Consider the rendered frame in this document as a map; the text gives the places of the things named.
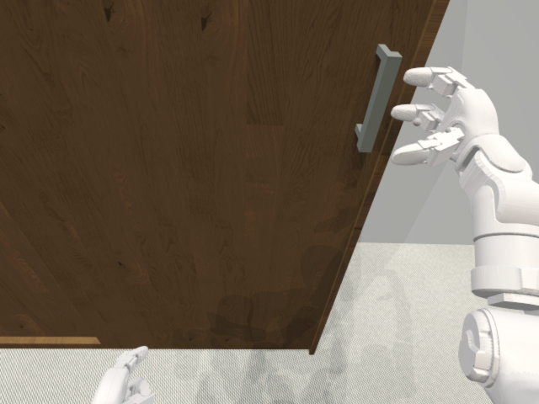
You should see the right robot upper arm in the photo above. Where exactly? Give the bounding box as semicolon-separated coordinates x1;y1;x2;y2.
458;308;539;404

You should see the handle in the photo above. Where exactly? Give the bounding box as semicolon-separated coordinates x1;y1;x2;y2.
355;44;403;152

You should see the wardrobe door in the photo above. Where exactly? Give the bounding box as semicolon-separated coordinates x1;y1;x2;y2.
0;0;434;349
0;201;96;337

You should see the left robot hand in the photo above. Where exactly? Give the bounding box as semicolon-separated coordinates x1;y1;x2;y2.
91;346;155;404

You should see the right robot hand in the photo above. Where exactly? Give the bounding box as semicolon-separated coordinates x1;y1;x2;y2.
391;66;499;167

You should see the right robot forearm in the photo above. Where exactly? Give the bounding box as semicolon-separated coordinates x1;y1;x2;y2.
455;134;539;316

